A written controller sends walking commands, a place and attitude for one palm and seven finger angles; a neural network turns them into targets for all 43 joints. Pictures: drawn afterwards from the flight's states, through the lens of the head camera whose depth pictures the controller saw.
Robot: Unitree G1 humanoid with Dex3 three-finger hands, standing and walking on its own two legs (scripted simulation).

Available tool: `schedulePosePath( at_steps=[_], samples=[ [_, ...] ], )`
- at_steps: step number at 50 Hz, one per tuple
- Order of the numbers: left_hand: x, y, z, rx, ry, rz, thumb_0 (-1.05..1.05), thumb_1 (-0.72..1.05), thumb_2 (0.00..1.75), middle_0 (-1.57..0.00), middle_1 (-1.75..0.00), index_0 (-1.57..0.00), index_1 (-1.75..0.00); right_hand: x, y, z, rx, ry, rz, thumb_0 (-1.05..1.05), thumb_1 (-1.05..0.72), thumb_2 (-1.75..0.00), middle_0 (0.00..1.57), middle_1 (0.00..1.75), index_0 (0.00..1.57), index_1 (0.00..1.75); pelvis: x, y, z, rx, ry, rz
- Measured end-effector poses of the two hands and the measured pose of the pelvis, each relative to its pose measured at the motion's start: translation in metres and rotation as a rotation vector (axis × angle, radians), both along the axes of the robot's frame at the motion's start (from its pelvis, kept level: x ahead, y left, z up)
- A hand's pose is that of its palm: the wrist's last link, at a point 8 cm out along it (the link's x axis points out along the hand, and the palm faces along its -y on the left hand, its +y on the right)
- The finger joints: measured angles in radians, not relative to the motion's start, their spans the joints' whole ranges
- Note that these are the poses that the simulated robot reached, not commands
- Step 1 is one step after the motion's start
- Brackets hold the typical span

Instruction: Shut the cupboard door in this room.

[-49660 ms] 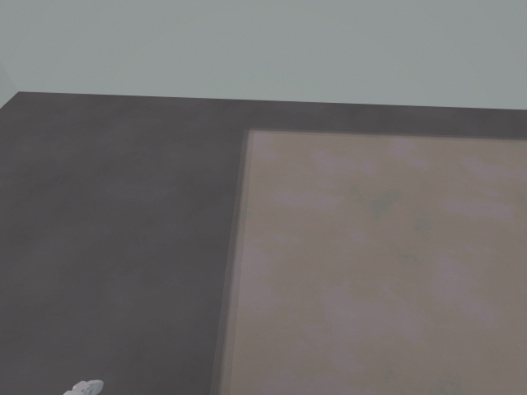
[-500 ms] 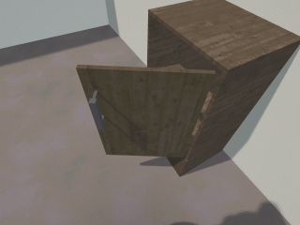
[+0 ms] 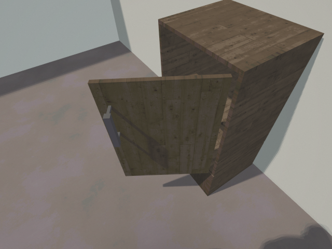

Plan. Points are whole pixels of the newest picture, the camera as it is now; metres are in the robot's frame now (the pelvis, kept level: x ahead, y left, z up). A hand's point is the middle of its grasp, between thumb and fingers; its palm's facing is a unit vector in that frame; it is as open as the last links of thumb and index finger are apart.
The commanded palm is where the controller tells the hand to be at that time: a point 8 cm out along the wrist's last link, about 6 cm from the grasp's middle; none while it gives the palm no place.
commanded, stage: look again from close up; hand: left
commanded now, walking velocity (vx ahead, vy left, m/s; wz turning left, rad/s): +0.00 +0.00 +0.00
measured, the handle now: (113, 127) +0.51 +0.22 -0.05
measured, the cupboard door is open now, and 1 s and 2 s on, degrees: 58 58 58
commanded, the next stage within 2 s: raise the hand and make a fist in 0.58 s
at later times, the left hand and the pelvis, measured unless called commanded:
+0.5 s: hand out of the picture +0.03 +0.15 -0.17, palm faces +0.01 -0.98 -0.20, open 7.3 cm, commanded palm none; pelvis +0.02 -0.02 +0.00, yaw +0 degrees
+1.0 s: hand (115, 228) +0.18 +0.14 -0.04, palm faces +0.03 -1.00 -0.01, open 6.7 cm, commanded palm +0.13 +0.20 -0.07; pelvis -0.02 -0.03 -0.08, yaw +2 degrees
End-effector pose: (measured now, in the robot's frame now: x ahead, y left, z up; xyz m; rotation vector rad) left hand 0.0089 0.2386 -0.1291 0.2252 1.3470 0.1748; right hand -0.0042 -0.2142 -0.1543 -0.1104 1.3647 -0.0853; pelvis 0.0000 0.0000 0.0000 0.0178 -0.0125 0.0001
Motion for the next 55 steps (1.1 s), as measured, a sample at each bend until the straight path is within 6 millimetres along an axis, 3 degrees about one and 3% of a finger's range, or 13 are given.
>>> schedulePosePath(
  at_steps=[7, 15, 23, 35, 36, 41, 43, 45, 47, 49, 53, 55],
  samples=[
    [-0.008, -0.013, -0.004, -0.028, 0.042, 0.013, 0.01, 0.91, 0.9, -0.2, -0.3, -0.2, -0.3, 0.005, -0.009, 0.003, -0.02, 0.011, 0.0, 0.01, -0.91, -0.9, 0.2, 0.3, 0.2, 0.3, 0.005, -0.005, 0.001, 0.001, 0.002, -0.005],
    [0.0, -0.031, -0.01, -0.064, 0.037, 0.015, 0.01, 0.91, 0.9, -0.2, -0.3, -0.2, -0.3, 0.022, -0.021, 0.007, -0.046, -0.006, 0.004, 0.01, -0.91, -0.9, 0.19, 0.3, 0.19, 0.3, 0.011, -0.012, 0.002, -0.001, -0.005, -0.004],
    [0.01, -0.035, -0.01, -0.061, 0.026, 0.015, 0.01, 0.92, 0.9, -0.2, -0.3, -0.2, -0.3, 0.035, -0.027, 0.009, -0.053, -0.016, 0.009, 0.01, -0.91, -0.9, 0.19, 0.3, 0.19, 0.3, 0.016, -0.019, 0.003, -0.003, -0.001, -0.002],
    [0.024, -0.038, -0.009, -0.045, 0.007, 0.018, 0.01, 0.91, 0.9, -0.2, -0.3, -0.2, -0.3, 0.04, -0.033, 0.008, -0.051, 0.003, 0.008, 0.01, -0.91, -0.9, 0.19, 0.3, 0.19, 0.3, 0.024, -0.025, 0.003, -0.009, 0.006, 0.003],
    [0.034, -0.033, -0.004, -0.049, -0.062, 0.084, 0.01, 0.91, 0.9, -0.2, -0.3, -0.2, -0.3, 0.043, -0.035, 0.01, -0.07, -0.033, 0.008, 0.01, -0.91, -0.9, 0.2, 0.3, 0.2, 0.3, 0.023, -0.026, 0.001, -0.012, 0.001, 0.0],
    [0.132, -0.026, 0.082, 0.003, -0.777, 0.086, 0.02, 0.91, 0.9, -0.22, -0.32, -0.22, -0.32, 0.087, -0.05, 0.022, -0.12, -0.408, 0.008, 0.02, -0.91, -0.9, 0.2, 0.3, 0.2, 0.3, 0.017, -0.025, -0.012, -0.004, 0.042, 0.047],
    [0.159, -0.028, 0.105, -0.024, -1.016, 0.063, 0.02, 0.91, 0.9, -0.23, -0.34, -0.23, -0.33, 0.111, -0.056, 0.026, -0.123, -0.529, 0.033, 0.02, -0.91, -0.9, 0.2, 0.3, 0.2, 0.3, 0.009, -0.026, -0.022, -0.002, 0.091, 0.055],
    [0.171, -0.034, 0.115, -0.079, -1.213, 0.016, 0.01, 0.91, 0.9, -0.25, -0.36, -0.25, -0.36, 0.134, -0.061, 0.029, -0.128, -0.638, 0.067, 0.02, -0.91, -0.9, 0.2, 0.3, 0.2, 0.3, 0.0, -0.028, -0.036, 0.005, 0.144, 0.046],
    [0.169, -0.041, 0.112, -0.135, -1.362, -0.068, 0.01, 0.91, 0.9, -0.28, -0.39, -0.28, -0.39, 0.157, -0.065, 0.03, -0.138, -0.733, 0.11, 0.02, -0.91, -0.9, 0.2, 0.3, 0.2, 0.3, -0.009, -0.03, -0.054, 0.011, 0.191, 0.039],
    [0.158, -0.046, 0.097, -0.173, -1.415, -0.145, 0.01, 0.91, 0.9, -0.31, -0.42, -0.31, -0.42, 0.178, -0.067, 0.029, -0.149, -0.809, 0.147, 0.01, -0.9, -0.9, 0.2, 0.3, 0.2, 0.3, -0.018, -0.032, -0.073, 0.012, 0.223, 0.036],
    [0.123, -0.042, 0.052, -0.218, -1.297, -0.118, 0.01, 0.91, 0.9, -0.38, -0.5, -0.38, -0.49, 0.209, -0.059, 0.023, -0.153, -0.909, 0.198, 0.02, -0.9, -0.9, 0.19, 0.3, 0.19, 0.3, -0.031, -0.031, -0.103, 0.001, 0.251, 0.046],
    [0.107, -0.035, 0.04, -0.193, -1.25, -0.075, 0.01, 0.9, 0.9, -0.42, -0.53, -0.42, -0.53, 0.217, -0.049, 0.018, -0.144, -0.936, 0.219, 0.02, -0.9, -0.9, 0.19, 0.3, 0.19, 0.3, -0.035, -0.031, -0.113, -0.013, 0.26, 0.052]
  ],
)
